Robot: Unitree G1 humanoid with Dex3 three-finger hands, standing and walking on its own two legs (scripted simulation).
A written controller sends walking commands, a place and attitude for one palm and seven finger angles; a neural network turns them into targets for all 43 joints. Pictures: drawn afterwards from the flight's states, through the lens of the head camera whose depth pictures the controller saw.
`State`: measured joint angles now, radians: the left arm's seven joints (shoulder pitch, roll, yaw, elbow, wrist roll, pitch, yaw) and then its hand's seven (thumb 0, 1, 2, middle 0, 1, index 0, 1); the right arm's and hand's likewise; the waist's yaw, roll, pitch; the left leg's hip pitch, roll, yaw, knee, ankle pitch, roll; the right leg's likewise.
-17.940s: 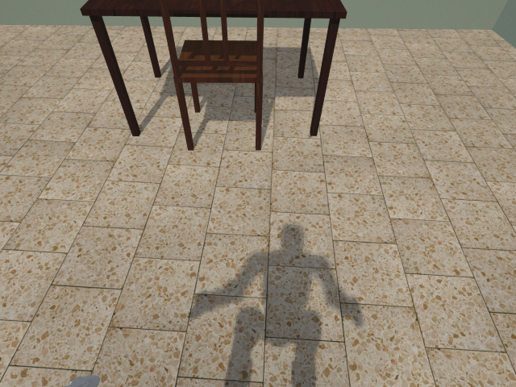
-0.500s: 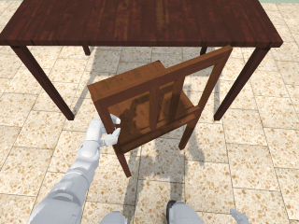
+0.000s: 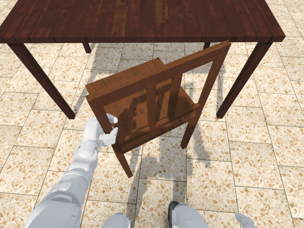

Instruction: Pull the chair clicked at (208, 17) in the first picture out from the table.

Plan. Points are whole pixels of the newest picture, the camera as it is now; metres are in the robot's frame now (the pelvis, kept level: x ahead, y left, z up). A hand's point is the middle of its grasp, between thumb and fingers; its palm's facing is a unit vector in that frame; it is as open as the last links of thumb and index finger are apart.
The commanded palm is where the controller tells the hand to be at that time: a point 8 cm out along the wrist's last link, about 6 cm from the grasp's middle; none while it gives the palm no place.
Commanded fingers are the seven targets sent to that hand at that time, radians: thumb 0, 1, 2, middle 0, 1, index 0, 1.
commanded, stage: step backward, pulling the chair out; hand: left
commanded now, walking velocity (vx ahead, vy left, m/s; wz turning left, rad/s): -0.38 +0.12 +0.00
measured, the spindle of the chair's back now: (151, 109) +0.47 +0.00 -0.07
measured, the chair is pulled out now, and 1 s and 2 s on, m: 0.22 0.33 0.56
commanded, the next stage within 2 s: stop walking, hand still on the chair in 1.76 s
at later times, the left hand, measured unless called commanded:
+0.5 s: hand (111, 149) +0.32 +0.12 -0.05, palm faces -0.08 -0.97 -0.21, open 5.6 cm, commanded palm +0.31 +0.17 -0.04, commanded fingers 0.00 0.90 0.90 -0.50 -1.45 -0.50 -1.45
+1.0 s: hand (108, 179) +0.24 +0.12 -0.05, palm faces -0.13 -0.97 -0.22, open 5.7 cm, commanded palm +0.24 +0.17 -0.04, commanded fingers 0.00 0.90 0.90 -0.50 -1.45 -0.50 -1.45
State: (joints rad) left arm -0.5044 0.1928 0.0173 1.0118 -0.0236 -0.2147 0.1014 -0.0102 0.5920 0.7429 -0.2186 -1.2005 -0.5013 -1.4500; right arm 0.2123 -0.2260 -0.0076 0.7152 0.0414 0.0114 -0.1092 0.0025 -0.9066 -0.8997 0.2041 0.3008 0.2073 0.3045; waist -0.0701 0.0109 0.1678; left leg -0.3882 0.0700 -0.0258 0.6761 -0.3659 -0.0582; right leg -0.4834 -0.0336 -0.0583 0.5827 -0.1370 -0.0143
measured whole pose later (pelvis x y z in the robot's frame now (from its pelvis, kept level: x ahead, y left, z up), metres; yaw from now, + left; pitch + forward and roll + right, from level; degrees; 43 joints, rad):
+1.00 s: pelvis -0.12 +0.02 +0.01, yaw -1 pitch +2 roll -1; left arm -0.48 0.18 -0.06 0.92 0.00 -0.16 0.09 0.03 0.67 0.78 -0.13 -1.19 -0.44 -1.39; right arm 0.23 -0.22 0.00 0.68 0.02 0.04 -0.10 0.00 -0.91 -0.90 0.20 0.30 0.20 0.30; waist -0.05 0.01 0.17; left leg -0.33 0.07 0.02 0.57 -0.27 -0.03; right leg -0.38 -0.03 -0.04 0.63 -0.29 0.00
